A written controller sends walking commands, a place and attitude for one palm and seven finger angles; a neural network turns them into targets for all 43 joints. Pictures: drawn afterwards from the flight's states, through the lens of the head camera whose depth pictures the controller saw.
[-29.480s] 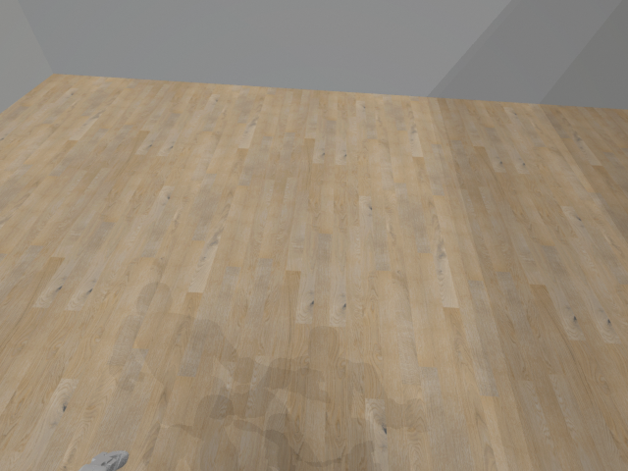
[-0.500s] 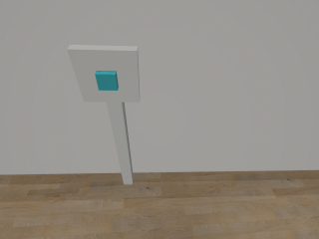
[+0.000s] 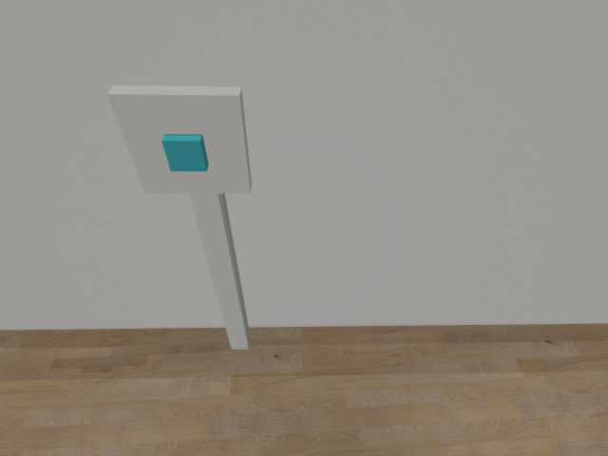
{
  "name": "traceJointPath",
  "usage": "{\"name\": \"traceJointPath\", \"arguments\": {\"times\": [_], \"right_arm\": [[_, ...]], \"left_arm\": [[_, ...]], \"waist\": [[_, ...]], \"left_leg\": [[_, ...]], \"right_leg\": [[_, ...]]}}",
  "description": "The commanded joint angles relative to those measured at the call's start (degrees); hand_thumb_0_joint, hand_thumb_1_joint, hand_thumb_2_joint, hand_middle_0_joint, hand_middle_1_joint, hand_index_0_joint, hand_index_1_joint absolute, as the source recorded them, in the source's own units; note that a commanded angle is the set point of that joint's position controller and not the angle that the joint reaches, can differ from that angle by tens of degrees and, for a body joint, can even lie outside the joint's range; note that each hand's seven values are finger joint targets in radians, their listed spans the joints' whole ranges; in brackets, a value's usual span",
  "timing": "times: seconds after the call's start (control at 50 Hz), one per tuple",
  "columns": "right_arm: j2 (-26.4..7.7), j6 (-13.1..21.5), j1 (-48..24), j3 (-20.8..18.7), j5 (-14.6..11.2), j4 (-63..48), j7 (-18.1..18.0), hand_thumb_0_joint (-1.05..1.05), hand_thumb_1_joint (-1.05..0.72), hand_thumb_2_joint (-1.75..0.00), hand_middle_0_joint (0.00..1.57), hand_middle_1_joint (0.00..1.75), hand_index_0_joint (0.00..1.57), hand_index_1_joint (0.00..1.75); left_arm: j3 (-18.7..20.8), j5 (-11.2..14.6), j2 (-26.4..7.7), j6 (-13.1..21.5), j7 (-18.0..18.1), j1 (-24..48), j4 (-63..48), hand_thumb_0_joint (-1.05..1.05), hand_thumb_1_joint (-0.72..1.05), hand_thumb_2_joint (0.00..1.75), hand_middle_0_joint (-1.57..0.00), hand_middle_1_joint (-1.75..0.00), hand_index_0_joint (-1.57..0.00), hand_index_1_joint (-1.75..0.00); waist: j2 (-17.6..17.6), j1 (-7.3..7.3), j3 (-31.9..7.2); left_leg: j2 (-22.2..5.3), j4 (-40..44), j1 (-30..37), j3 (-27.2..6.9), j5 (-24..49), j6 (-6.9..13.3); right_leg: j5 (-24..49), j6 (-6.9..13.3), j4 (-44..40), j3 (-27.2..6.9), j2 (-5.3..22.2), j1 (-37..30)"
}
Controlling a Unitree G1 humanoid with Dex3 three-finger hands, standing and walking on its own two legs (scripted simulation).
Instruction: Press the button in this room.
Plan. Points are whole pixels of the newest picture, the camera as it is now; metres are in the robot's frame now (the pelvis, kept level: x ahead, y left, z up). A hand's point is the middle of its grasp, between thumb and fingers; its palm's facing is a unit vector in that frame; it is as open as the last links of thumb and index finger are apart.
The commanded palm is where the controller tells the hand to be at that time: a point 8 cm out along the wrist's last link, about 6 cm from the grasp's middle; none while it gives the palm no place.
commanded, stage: look again from close up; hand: left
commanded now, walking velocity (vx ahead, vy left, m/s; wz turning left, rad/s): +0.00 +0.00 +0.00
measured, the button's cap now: (186, 152) +0.57 +0.25 +0.09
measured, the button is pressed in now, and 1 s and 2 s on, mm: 0 0 0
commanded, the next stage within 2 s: shuffle to correct the standing spot in 0.06 s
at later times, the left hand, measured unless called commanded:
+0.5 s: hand out of the picture -0.02 +0.16 -0.19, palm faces +0.12 -0.99 -0.13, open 7.3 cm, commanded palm none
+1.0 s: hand (207, 425) +0.20 +0.17 -0.16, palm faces +0.13 -0.97 -0.21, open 7.1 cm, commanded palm none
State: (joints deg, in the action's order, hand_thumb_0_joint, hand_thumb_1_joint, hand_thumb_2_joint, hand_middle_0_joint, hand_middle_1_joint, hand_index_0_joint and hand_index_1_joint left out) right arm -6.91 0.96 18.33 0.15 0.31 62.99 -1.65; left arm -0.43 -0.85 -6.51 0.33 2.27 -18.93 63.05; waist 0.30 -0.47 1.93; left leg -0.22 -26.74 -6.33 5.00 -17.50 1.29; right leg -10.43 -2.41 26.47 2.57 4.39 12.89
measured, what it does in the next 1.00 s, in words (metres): walks ahead: right foot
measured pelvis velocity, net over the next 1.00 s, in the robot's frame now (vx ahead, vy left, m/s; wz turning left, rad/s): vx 0.12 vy -0.01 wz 0.09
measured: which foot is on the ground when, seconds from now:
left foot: down 0.00-0.84, up 0.86-1.00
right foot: down 0.00-0.46, up 0.48-0.80, down 0.82-1.00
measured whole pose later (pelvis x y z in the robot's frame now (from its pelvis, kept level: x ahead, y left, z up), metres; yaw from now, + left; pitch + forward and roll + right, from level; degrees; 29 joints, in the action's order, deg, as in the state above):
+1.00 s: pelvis +0.12 -0.01 +0.00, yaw +5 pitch -1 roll +0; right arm -6.7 -0.2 18.8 -1.6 0.1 62.2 -1.7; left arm 2.7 -0.7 -8.2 2.9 2.7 -10.3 55.8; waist 0.0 1.3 3.4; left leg -1.6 -54.8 -21.4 2.4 -26.0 -0.9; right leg -14.2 4.6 28.8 9.1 -0.1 13.9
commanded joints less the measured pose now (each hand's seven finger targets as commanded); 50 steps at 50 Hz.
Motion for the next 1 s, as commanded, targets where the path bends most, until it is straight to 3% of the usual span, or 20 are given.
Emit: {"name": "traceJointPath", "arguments": {"times": [0.0,0.14,0.22,0.32,0.38,0.4,0.42,0.44,0.46,0.52,0.6,0.7,0.76,0.78,0.8,0.82,0.84,0.86,0.92,0.98], "right_arm": [[-4.99,0.39,4.25,-1.05,0.12,-0.93,-0.21,0.0,-0.9,-0.9,0.2,0.3,0.2,0.3],[-4.39,0.18,4.13,-0.99,0.26,-0.78,-0.14,0.0,-0.9,-0.9,0.2,0.3,0.2,0.3],[-4.8,-0.6,5.34,-1.22,0.87,-1.11,0.38,0.0,-0.9,-0.9,0.2,0.3,0.2,0.3],[-3.27,-1.3,6.25,-1.53,1.03,-3.12,0.78,0.0,-0.9,-0.9,0.2,0.3,0.2,0.3],[-2.17,-0.58,10.65,-1.33,1.0,-1.93,1.11,0.0,-0.9,-0.9,0.2,0.3,0.2,0.3],[-3.26,-0.27,12.95,-1.59,1.04,-1.19,0.95,0.0,-0.9,-0.9,0.2,0.3,0.2,0.3],[-6.23,0.13,15.92,-2.26,1.56,-0.73,0.69,0.0,-0.9,-0.9,0.2,0.3,0.2,0.3],[-8.49,0.46,16.64,-2.75,1.77,-0.7,0.23,0.0,-0.9,-0.9,0.2,0.3,0.2,0.3],[-7.96,0.67,15.15,-2.63,1.57,-0.95,-0.14,0.0,-0.9,-0.9,0.2,0.3,0.2,0.3],[-6.19,2.43,12.12,-1.85,1.5,-2.2,-0.2,0.0,-0.9,-0.9,0.2,0.3,0.2,0.3],[-6.33,3.62,15.18,-1.45,1.52,-0.85,-0.94,0.0,-0.9,-0.9,0.2,0.3,0.2,0.3],[-6.8,2.92,14.83,-1.94,1.74,-0.01,-0.84,0.0,-0.9,-0.9,0.2,0.3,0.2,0.3],[-7.29,2.6,12.85,-2.15,0.93,-0.19,-0.74,0.0,-0.9,-0.9,0.2,0.3,0.2,0.3],[-6.45,2.83,12.32,-2.13,0.35,-0.41,-0.35,0.0,-0.9,-0.9,0.2,0.3,0.2,0.3],[-3.87,3.05,12.71,-1.74,-0.3,-1.43,-0.06,0.0,-0.9,-0.9,0.2,0.3,0.2,0.3],[-3.7,2.7,12.4,-1.88,-0.35,-2.63,-0.5,0.0,-0.9,-0.9,0.2,0.3,0.2,0.3],[-4.27,2.02,10.04,-2.1,0.04,-2.89,-0.63,0.0,-0.9,-0.9,0.2,0.3,0.2,0.3],[-2.96,1.26,8.52,-2.13,0.04,-2.23,-0.42,0.0,-0.9,-0.9,0.2,0.3,0.2,0.3],[0.14,-1.11,8.08,-1.51,0.01,-0.76,0.16,0.0,-0.9,-0.9,0.2,0.3,0.2,0.3],[0.69,-2.29,6.74,-2.08,-0.2,-1.78,0.25,0.0,-0.9,-0.9,0.2,0.3,0.2,0.3]], "left_arm": [[0.91,-0.08,-4.88,0.78,0.27,-4.0,-1.61,0.0,0.9,0.9,-0.2,-0.3,-0.2,-0.3],[1.13,-0.03,-5.08,0.92,0.16,-4.1,-1.74,0.0,0.9,0.9,-0.2,-0.3,-0.2,-0.3],[2.34,-0.52,-6.7,0.47,-0.13,-5.05,-2.65,0.0,0.9,0.9,-0.2,-0.3,-0.2,-0.3],[4.6,-0.7,-10.09,0.09,-0.02,-6.42,-4.19,0.0,0.9,0.9,-0.2,-0.3,-0.2,-0.3],[4.87,-0.66,-9.32,0.12,-0.25,-2.64,-5.91,0.0,0.9,0.9,-0.2,-0.3,-0.2,-0.3],[4.46,-0.53,-7.51,-0.06,-0.48,-1.53,-6.6,0.0,0.9,0.9,-0.2,-0.3,-0.2,-0.3],[3.87,-0.43,-4.88,-0.19,-0.88,-0.24,-8.0,0.0,0.9,0.9,-0.2,-0.3,-0.2,-0.3],[3.3,-0.81,-2.79,0.16,-1.08,1.95,-9.37,0.0,0.9,0.9,-0.2,-0.3,-0.2,-0.3],[3.32,-1.2,-3.36,0.57,-1.3,3.86,-9.96,0.0,0.9,0.9,-0.2,-0.3,-0.2,-0.3],[3.3,-0.93,-2.14,1.95,-2.62,3.57,-9.32,0.0,0.9,0.9,-0.2,-0.3,-0.2,-0.3],[2.83,-0.27,-1.5,2.15,-2.78,5.61,-9.44,0.0,0.9,0.9,-0.2,-0.3,-0.2,-0.3],[3.07,-0.19,-2.13,2.07,-2.67,9.57,-10.79,0.0,0.9,0.9,-0.2,-0.3,-0.2,-0.3],[3.85,-0.27,-3.93,2.66,-2.37,1.63,-8.23,0.0,0.9,0.9,-0.2,-0.3,-0.2,-0.3],[4.49,-0.37,-6.56,3.18,-1.94,-3.88,-6.36,0.0,0.9,0.9,-0.2,-0.3,-0.2,-0.3],[5.33,-0.56,-10.38,3.58,-1.11,-9.29,-4.78,0.0,0.9,0.9,-0.2,-0.3,-0.2,-0.3],[5.51,-0.02,-13.09,3.2,-0.92,-12.6,-3.96,0.0,0.9,0.9,-0.2,-0.3,-0.2,-0.3],[5.03,0.33,-11.99,2.76,-0.57,-10.42,-4.57,0.0,0.9,0.9,-0.2,-0.3,-0.2,-0.3],[4.45,0.11,-9.75,3.05,-0.37,-4.73,-5.44,0.0,0.9,0.9,-0.2,-0.3,-0.2,-0.3],[2.95,-0.31,-6.03,2.44,0.22,4.58,-8.04,0.0,0.9,0.9,-0.2,-0.3,-0.2,-0.3],[3.74,-0.59,-7.87,1.65,0.45,3.35,-8.65,0.0,0.9,0.9,-0.2,-0.3,-0.2,-0.3]], "waist": [[1.58,0.47,4.66],[0.63,0.54,4.71],[2.97,-0.03,4.89],[11.87,-0.3,5.85],[6.3,2.17,5.38],[-1.04,3.11,6.2],[-14.05,4.22,7.17],[-21.59,4.92,10.99],[-18.41,4.45,13.45],[-5.96,2.1,9.81],[-6.62,2.77,2.64],[-8.33,2.92,3.02],[-3.78,-1.51,-0.62],[0.74,-3.9,-3.75],[11.47,-5.5,-8.45],[16.03,-5.34,-10.45],[9.46,-4.7,-6.3],[11.01,-2.43,-2.28],[4.18,2.36,2.5],[5.0,1.69,0.45]], "left_leg": [[-5.12,6.99,-7.96,-5.13,4.27,0.03],[-4.67,6.82,-8.26,-4.7,2.33,-0.37],[-2.61,3.76,-12.08,-3.69,-9.68,0.25],[0.27,-9.76,-15.29,0.09,-8.51,0.37],[0.14,-0.83,-5.57,-0.61,-6.17,0.99],[-1.74,4.31,-4.28,-4.74,-9.74,1.47],[-8.76,12.14,-5.43,-16.81,-19.07,3.81],[-15.89,19.94,-5.69,-28.65,-23.6,7.86],[-17.55,21.21,-5.8,-30.65,-20.23,11.01],[-15.81,16.89,-1.79,-22.53,1.57,11.25],[-12.66,11.4,6.81,-13.37,31.65,10.19],[-12.97,9.35,4.55,-11.25,35.03,9.04],[-10.54,0.39,-0.61,-8.57,34.73,6.35],[-8.5,-6.7,-7.16,-7.08,29.13,4.72],[-3.0,-18.9,-20.61,-2.91,10.06,2.2],[2.29,-35.07,-26.33,-0.9,-18.99,0.13],[-0.27,-39.8,-26.36,-5.31,-17.91,-0.23],[-2.08,-39.73,-23.11,-6.01,-14.55,-0.79],[-3.42,-29.92,-14.73,-4.43,-8.67,-2.23],[-1.64,-21.73,-12.82,-1.66,-4.88,-3.3]], "right_leg": [[3.67,3.43,-4.51,-3.9,2.35,-1.53],[-0.54,3.79,-6.35,-4.92,2.39,-0.54],[-19.04,4.68,-7.39,-6.1,3.15,0.07],[-34.55,8.56,-16.06,-14.51,10.87,4.06],[-30.31,7.78,-10.83,-7.76,8.48,11.71],[-28.1,6.53,-4.41,-3.23,4.49,14.23],[-24.32,4.58,8.05,3.31,-0.96,17.64],[-19.53,4.03,19.2,5.74,-3.86,23.67],[-17.28,4.86,27.1,1.4,-1.74,26.8],[-12.09,4.66,30.82,0.22,0.47,26.7],[-10.54,3.92,24.85,3.11,-1.26,22.42],[-9.17,4.93,13.6,4.42,-3.17,14.95],[-0.28,5.31,1.28,5.13,-4.87,-2.3],[3.32,6.47,0.43,0.95,-1.58,-14.11],[12.84,11.04,0.07,-13.67,11.23,-27.74],[27.53,17.79,-4.46,-26.37,22.39,-28.52],[31.36,19.82,-5.73,-23.27,21.59,-21.53],[28.53,18.61,-7.88,-20.57,19.42,-11.07],[31.33,13.95,-9.16,-5.21,12.26,3.89],[32.2,13.3,-6.63,-2.38,10.93,3.03]]}}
